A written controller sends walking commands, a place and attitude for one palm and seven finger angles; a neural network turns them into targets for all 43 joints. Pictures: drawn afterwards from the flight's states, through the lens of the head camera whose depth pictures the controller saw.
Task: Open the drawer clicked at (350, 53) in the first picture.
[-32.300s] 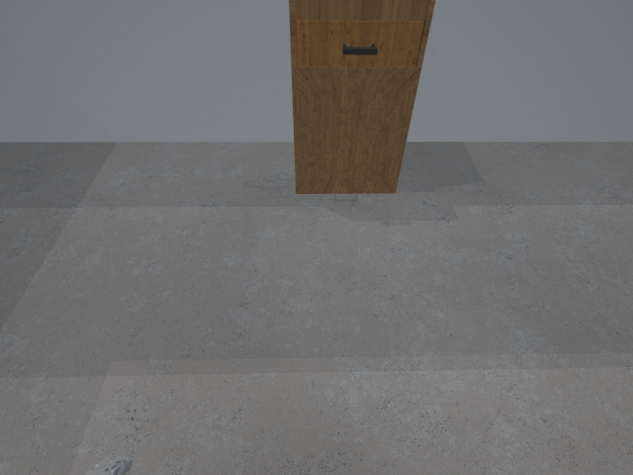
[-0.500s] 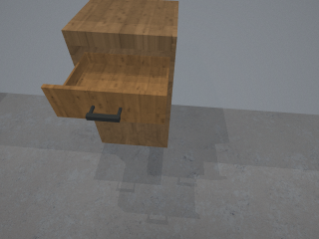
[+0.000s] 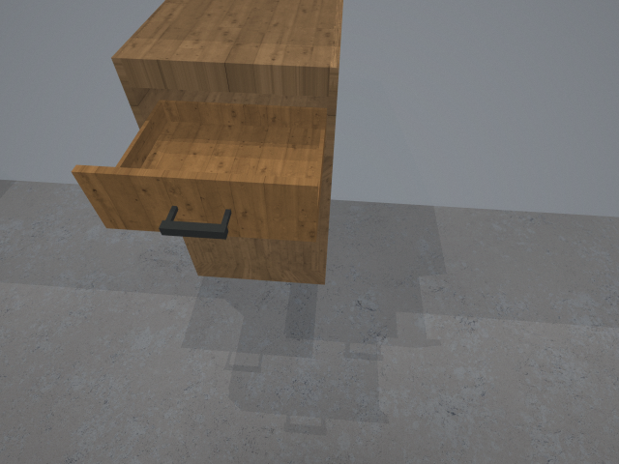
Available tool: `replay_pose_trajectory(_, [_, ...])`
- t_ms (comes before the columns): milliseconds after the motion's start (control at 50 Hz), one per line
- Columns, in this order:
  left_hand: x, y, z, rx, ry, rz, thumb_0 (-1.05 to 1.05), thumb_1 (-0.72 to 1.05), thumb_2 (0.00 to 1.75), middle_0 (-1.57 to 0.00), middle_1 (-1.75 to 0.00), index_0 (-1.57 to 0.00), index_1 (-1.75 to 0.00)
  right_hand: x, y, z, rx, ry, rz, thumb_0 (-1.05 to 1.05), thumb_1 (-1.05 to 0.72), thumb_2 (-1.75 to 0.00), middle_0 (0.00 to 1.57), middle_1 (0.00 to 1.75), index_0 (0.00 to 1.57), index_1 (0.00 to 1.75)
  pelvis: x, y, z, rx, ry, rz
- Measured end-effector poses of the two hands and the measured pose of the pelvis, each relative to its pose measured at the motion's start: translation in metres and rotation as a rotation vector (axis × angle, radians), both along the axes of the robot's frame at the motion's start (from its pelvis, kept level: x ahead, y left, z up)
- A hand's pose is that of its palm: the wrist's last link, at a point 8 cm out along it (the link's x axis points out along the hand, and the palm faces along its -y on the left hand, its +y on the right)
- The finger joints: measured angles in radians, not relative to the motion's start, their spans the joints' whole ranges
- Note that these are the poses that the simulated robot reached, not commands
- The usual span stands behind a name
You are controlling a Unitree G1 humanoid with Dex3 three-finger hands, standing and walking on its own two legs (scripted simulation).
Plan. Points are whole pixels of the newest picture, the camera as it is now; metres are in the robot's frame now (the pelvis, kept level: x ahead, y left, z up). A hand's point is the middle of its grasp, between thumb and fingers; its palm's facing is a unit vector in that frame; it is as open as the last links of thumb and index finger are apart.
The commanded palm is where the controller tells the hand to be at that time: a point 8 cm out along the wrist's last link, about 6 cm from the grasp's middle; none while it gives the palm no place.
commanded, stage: look to check the result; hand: left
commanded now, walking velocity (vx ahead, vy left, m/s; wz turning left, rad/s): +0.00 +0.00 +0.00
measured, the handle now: (197, 221) +0.53 +0.25 -0.06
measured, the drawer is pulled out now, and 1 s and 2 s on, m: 0.30 0.30 0.30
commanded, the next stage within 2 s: stand and wait in 0.12 s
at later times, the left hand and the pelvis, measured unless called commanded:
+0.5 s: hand out of the picture +0.00 +0.16 -0.18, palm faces +0.03 -0.98 -0.18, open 7.4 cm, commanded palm none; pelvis +0.01 -0.01 +0.00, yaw +0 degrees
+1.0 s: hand out of the picture +0.00 +0.16 -0.18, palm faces +0.03 -0.98 -0.18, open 7.4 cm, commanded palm none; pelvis +0.02 +0.00 +0.00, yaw +0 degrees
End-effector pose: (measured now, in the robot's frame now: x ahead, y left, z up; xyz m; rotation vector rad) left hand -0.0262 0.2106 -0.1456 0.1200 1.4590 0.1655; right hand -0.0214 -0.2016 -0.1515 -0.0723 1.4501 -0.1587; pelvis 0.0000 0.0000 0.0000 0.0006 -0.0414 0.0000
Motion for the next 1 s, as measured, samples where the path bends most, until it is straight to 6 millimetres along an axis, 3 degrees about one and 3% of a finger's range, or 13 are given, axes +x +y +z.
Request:
replay_pose_trajectory(380, [0.02,-0.007,0.0,-0.003,-0.028,-0.011,0.01,0.9,0.9,-0.2,-0.3,-0.2,-0.3,0.006,-0.006,0.001,-0.004,0.004,-0.007,0.01,-0.91,-0.9,0.2,0.3,0.2,0.3,0.008,-0.006,0.001,0.0,0.002,-0.004])
replay_pose_trajectory(1000, [0.026,-0.002,0.0,-0.001,-0.015,-0.011,0.01,0.9,0.9,-0.2,-0.3,-0.2,-0.3,0.016,-0.003,0.002,-0.007,0.003,-0.008,0.01,-0.91,-0.9,0.2,0.3,0.2,0.3,0.016,-0.003,0.001,0.0,0.006,-0.008])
